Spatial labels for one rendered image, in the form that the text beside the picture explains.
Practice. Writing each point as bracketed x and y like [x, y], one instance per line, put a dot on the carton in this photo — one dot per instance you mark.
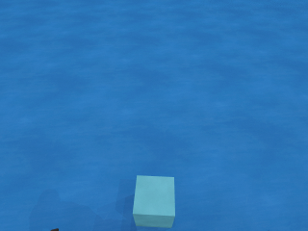
[154, 201]

